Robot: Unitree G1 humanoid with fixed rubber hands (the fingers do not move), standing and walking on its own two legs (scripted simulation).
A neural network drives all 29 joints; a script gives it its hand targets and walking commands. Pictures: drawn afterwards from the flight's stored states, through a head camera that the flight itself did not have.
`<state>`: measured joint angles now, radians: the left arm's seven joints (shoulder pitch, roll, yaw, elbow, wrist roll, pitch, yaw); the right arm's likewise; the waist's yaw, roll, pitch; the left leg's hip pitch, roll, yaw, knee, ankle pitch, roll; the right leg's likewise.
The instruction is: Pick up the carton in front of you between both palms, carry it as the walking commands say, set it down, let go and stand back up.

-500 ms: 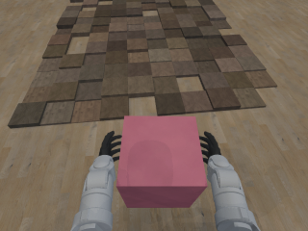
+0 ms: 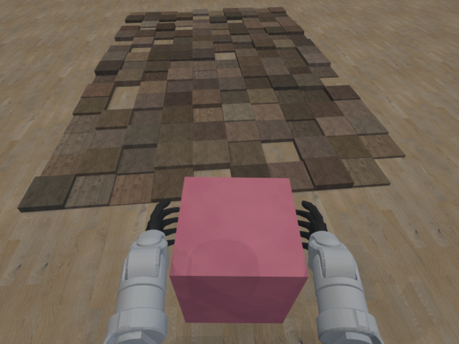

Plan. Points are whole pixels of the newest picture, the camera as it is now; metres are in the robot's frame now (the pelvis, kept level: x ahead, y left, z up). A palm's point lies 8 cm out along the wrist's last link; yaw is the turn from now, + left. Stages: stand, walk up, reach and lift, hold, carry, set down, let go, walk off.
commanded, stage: reach and lift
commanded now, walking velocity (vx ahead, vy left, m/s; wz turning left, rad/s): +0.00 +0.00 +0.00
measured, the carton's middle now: (235, 253) +0.31 +0.00 -0.05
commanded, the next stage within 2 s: hold in 0.68 s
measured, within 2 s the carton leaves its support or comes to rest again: neither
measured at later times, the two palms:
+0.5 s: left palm (155, 230) +0.31 +0.15 +0.04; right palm (317, 232) +0.30 -0.15 +0.04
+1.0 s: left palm (153, 229) +0.30 +0.15 +0.06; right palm (321, 231) +0.29 -0.15 +0.05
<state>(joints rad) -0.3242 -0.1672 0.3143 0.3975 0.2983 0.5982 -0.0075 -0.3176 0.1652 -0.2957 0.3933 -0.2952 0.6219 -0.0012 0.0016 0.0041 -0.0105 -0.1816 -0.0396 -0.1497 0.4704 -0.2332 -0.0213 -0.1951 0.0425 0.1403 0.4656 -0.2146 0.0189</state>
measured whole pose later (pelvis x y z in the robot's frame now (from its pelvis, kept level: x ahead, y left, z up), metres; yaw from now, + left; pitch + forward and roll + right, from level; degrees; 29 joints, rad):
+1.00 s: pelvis +0.01 +0.00 +0.01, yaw +0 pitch -7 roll +0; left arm -0.28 -0.16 0.24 0.25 0.28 0.75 -0.01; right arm -0.27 0.15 -0.22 0.25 -0.28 0.77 0.00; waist 0.00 0.00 0.00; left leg -0.04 -0.03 -0.14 0.36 -0.20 -0.02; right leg -0.06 0.03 0.14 0.36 -0.18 0.02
